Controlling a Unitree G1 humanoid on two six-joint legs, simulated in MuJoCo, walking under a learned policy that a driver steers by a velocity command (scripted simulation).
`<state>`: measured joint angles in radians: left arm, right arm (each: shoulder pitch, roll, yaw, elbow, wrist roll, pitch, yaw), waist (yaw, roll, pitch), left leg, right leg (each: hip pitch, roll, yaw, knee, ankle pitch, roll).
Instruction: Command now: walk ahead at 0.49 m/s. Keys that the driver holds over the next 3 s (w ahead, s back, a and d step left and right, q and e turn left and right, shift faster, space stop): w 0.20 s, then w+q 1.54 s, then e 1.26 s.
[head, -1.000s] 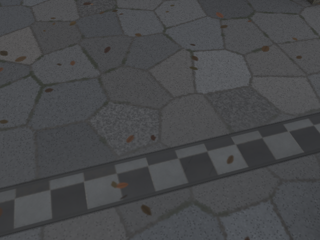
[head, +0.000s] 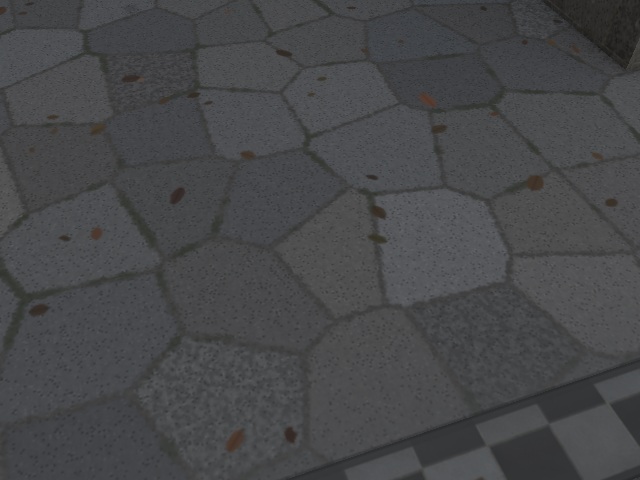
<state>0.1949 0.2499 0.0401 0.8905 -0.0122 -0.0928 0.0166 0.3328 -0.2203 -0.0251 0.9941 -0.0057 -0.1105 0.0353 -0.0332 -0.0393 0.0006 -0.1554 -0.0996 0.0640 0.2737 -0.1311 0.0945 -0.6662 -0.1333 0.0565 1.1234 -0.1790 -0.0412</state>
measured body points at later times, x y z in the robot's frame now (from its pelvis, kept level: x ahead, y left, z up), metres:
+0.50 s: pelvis +0.28 -0.08 +0.00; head +0.30 -0.09 +0.45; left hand +0.33 +0.19 -0.12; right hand +0.37 -0.34 -0.14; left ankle +0.26 +0.09 -0.65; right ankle +0.31 -0.17 -0.74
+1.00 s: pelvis +0.53 +0.03 -0.01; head +0.56 +0.05 +0.43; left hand +0.52 +0.32 -0.14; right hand +0.75 -0.17 -0.12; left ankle +0.56 +0.11 -0.74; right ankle +0.49 -0.16 -0.64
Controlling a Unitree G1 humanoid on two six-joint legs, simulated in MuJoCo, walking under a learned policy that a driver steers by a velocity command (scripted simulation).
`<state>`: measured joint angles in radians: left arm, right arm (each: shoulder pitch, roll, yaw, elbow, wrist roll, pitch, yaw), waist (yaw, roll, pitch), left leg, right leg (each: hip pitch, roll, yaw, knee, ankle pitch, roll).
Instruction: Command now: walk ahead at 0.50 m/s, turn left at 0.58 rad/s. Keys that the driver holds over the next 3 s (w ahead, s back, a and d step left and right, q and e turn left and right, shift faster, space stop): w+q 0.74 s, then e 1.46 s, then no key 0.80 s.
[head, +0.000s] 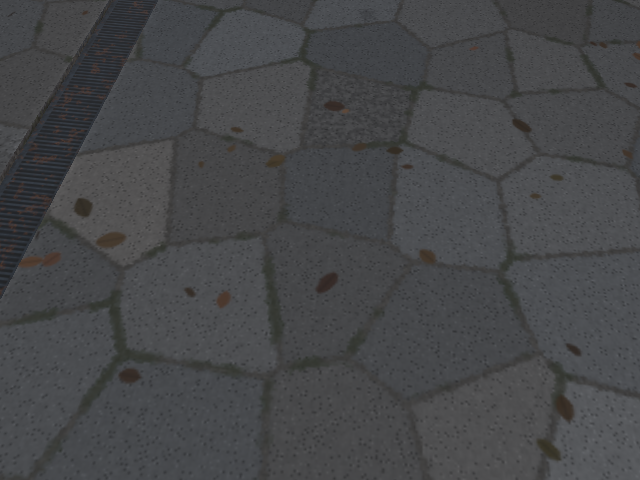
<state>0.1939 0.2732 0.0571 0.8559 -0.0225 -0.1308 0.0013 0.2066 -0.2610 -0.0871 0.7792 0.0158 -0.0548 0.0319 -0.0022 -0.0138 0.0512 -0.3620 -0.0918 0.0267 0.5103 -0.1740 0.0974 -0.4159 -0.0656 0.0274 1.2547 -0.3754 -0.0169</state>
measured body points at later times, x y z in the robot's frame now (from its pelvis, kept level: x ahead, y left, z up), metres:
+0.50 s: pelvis +0.29 -0.04 +0.00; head +0.31 -0.03 +0.45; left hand +0.37 +0.26 -0.09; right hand +0.44 -0.29 -0.11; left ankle +0.16 +0.06 -0.64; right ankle +0.37 -0.13 -0.73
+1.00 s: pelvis +0.48 +0.09 +0.00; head +0.52 +0.13 +0.44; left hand +0.40 +0.37 -0.14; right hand +0.77 -0.03 -0.08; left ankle +0.52 +0.22 -0.73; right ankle +0.45 -0.10 -0.64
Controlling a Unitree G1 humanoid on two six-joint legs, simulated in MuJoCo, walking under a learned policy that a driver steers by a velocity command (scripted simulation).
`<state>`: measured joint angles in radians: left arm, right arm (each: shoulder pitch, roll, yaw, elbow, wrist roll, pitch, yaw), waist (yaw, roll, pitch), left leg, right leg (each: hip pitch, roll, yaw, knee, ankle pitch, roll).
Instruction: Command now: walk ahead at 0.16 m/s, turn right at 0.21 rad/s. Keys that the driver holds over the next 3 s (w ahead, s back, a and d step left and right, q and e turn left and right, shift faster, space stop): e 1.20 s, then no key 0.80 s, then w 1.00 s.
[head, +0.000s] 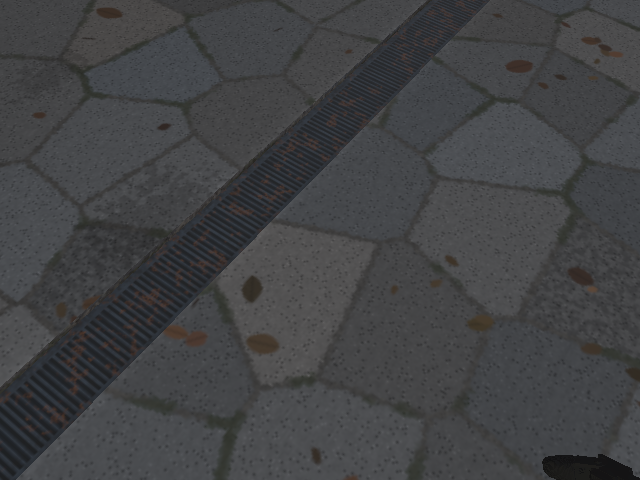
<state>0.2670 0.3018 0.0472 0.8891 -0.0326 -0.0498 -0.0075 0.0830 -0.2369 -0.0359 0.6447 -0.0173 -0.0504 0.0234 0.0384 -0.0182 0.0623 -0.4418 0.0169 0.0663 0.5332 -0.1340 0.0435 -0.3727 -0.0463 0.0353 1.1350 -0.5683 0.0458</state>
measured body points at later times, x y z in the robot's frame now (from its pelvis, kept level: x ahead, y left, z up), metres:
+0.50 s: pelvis +0.05 -0.05 +0.01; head +0.08 -0.09 +0.46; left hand +0.24 +0.20 -0.08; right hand +0.13 -0.36 -0.11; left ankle +0.08 +0.10 -0.65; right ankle +0.04 -0.13 -0.73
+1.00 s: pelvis +0.08 -0.02 +0.01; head +0.12 -0.02 +0.46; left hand +0.37 +0.15 -0.09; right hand +0.04 -0.33 -0.08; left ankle +0.14 +0.08 -0.73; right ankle -0.02 -0.12 -0.64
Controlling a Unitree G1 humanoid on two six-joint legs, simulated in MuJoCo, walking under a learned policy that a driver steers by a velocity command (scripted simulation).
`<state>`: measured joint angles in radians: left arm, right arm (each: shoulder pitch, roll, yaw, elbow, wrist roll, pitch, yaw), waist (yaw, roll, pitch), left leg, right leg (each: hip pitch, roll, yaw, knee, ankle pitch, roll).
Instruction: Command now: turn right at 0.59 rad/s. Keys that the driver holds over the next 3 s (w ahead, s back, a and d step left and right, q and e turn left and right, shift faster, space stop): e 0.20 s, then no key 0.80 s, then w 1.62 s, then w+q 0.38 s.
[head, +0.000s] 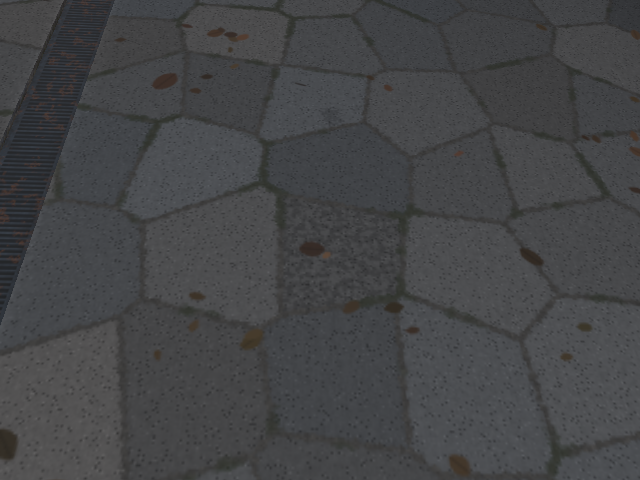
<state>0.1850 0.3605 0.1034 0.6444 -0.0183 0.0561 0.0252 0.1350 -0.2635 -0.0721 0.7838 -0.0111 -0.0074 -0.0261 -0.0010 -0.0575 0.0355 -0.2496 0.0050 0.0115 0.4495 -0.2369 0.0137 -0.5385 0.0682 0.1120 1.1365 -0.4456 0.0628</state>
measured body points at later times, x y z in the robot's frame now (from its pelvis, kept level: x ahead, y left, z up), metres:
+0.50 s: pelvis -0.01 -0.06 +0.00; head +0.02 -0.09 +0.45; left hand +0.21 +0.16 -0.07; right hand +0.05 -0.37 -0.12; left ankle +0.01 +0.10 -0.68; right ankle -0.02 -0.15 -0.74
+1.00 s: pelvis +0.00 -0.05 -0.01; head +0.01 -0.04 +0.44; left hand +0.18 +0.18 -0.12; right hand +0.06 -0.32 -0.13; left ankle +0.02 +0.09 -0.74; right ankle -0.02 -0.15 -0.74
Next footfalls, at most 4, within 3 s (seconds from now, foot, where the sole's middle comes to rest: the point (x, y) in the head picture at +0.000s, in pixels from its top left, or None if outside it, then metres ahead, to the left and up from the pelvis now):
0.28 right None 0.02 -0.16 -0.78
0.66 left None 0.06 0.08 -0.78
1.70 right None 0.39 -0.23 -0.78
2.22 left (328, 370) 0.70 -0.03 -0.78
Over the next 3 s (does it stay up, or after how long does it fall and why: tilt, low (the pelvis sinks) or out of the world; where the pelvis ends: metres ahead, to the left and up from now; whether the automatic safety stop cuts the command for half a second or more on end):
stays up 0.92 -0.22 0.00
